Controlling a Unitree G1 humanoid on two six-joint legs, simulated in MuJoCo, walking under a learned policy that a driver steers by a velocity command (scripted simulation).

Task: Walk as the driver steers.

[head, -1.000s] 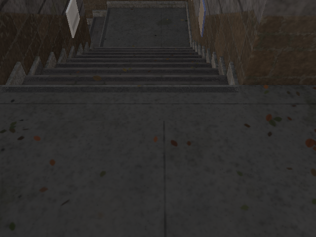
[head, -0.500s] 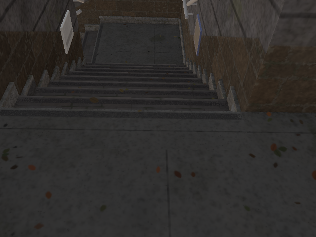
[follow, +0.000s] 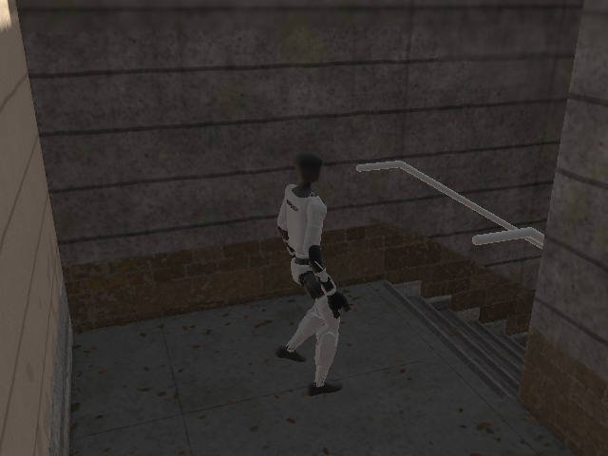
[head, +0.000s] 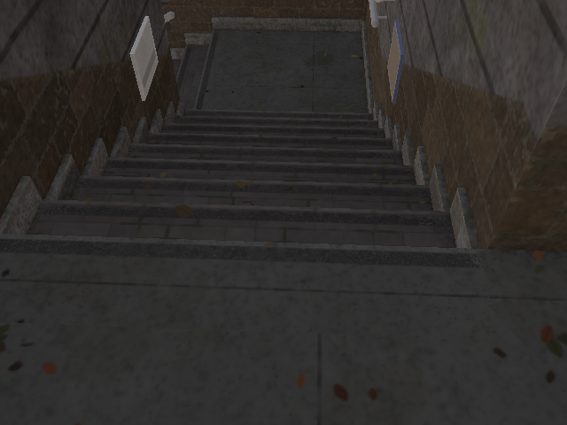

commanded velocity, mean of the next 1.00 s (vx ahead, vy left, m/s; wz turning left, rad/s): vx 0.50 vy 0.00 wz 0.00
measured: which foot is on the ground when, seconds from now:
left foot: up 0.00-0.36, down 0.38-0.94, up 0.96-1.00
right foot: down 0.00-0.38, up 0.40-0.88, down 0.90-1.00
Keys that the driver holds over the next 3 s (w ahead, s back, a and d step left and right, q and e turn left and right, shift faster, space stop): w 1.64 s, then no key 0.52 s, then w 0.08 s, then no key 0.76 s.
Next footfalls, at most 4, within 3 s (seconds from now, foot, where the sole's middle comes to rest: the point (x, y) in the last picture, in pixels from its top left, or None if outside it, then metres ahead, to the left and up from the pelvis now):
0.38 left None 0.38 0.16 -0.78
0.90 right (321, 347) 0.69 -0.04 -0.78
1.44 left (241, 269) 0.92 0.18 -0.78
2.08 right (310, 240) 1.16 -0.03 -0.95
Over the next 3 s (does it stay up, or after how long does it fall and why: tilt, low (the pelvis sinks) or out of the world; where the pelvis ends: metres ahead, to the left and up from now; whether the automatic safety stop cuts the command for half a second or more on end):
stays up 1.14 0.11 -0.17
